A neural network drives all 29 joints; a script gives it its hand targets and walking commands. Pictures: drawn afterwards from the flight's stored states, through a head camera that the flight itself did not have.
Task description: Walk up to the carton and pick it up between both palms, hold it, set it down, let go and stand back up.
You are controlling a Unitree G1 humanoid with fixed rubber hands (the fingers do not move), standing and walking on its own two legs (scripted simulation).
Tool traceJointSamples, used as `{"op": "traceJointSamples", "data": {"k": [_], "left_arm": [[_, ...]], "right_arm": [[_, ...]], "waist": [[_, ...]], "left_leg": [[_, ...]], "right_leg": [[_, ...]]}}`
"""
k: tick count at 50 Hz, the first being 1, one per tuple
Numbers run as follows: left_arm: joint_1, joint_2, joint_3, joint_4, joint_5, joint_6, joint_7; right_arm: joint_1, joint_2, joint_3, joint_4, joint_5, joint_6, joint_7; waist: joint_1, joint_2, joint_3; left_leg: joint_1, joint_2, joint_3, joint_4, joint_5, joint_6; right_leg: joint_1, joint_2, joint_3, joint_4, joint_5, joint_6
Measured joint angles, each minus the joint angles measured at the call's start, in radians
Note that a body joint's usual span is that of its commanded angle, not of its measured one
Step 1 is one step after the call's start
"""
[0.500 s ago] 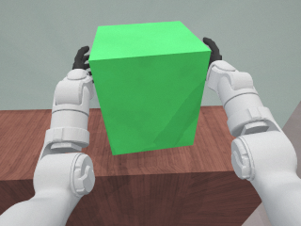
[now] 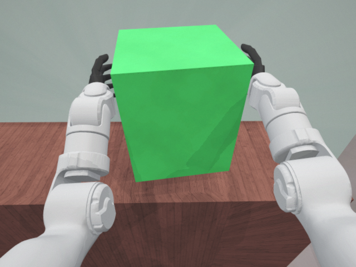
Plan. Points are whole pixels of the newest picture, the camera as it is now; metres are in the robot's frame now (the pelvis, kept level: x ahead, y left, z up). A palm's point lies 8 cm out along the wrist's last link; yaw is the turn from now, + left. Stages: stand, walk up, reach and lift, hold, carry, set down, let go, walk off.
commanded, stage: set down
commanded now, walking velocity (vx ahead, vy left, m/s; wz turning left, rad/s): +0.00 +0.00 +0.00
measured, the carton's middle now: (176, 102) +0.46 +0.02 +0.19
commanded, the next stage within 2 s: none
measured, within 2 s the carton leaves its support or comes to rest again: neither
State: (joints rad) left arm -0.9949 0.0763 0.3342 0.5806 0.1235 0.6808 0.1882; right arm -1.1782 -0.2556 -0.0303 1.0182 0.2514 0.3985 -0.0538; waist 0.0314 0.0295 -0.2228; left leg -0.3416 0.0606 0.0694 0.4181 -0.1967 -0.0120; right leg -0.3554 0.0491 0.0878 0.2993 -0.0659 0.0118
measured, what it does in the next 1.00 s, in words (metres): stands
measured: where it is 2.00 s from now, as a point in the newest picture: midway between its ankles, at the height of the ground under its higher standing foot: outside the picture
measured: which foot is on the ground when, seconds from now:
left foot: down 0.00-1.00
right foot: down 0.00-1.00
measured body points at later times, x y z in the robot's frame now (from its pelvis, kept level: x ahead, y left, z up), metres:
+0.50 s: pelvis +0.00 +0.00 +0.00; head -0.02 -0.02 +0.45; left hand +0.42 +0.19 +0.24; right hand +0.47 -0.14 +0.24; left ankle +0.00 +0.12 -0.74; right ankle +0.05 -0.12 -0.74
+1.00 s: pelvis +0.01 +0.00 +0.00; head +0.01 -0.04 +0.45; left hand +0.42 +0.20 +0.21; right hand +0.49 -0.12 +0.21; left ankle +0.00 +0.12 -0.74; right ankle +0.05 -0.12 -0.74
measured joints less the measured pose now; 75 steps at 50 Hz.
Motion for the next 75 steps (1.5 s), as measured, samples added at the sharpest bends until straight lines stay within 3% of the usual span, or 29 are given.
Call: {"op": "traceJointSamples", "data": {"k": [12, 29, 42, 59, 75], "left_arm": [[0.023, -0.022, 0.0, -0.009, 0.0, -0.016, 0.016], [0.033, -0.044, 0.0, -0.003, 0.0, -0.037, 0.037], [0.053, -0.056, 0.0, 0.006, 0.0, -0.069, 0.042], [0.09, -0.09, 0.0, 0.006, 0.0, -0.114, 0.065], [0.092, -0.111, 0.003, 0.079, 0.0, -0.163, 0.081]], "right_arm": [[0.024, 0.0, -0.013, 0.013, -0.025, -0.037, 0.025], [0.024, -0.001, -0.052, 0.062, -0.077, -0.09, 0.061], [0.026, -0.002, -0.052, 0.078, -0.102, -0.113, 0.073], [0.046, -0.012, -0.052, 0.11, -0.109, -0.169, 0.097], [0.046, -0.018, -0.09, 0.209, -0.176, -0.237, 0.127]], "waist": [[0.039, 0.005, 0.013], [0.054, 0.028, 0.029], [0.099, 0.039, 0.039], [0.115, 0.057, 0.052], [0.153, 0.064, 0.043]], "left_leg": [[0.001, 0.0, 0.0, -0.001, 0.0, -0.002], [0.004, 0.0, 0.0, -0.006, 0.0, -0.002], [0.011, 0.0, 0.0, -0.021, 0.0, -0.007], [0.013, 0.0, -0.001, -0.029, 0.0, -0.01], [0.013, 0.0, -0.001, -0.038, 0.0, -0.01]], "right_leg": [[0.0, 0.0, 0.0, 0.001, -0.001, 0.0], [0.0, 0.0, 0.0, 0.003, -0.004, -0.002], [0.0, 0.001, 0.0, 0.003, -0.013, -0.006], [0.0, 0.001, 0.0, -0.002, -0.016, -0.009], [-0.003, 0.002, -0.001, -0.003, -0.019, -0.011]]}}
